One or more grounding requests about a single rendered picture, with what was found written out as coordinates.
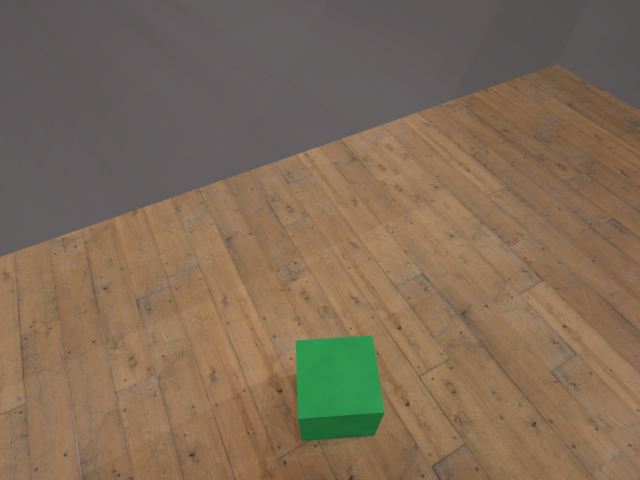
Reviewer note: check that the carton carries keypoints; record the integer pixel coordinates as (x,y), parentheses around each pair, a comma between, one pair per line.
(338,388)

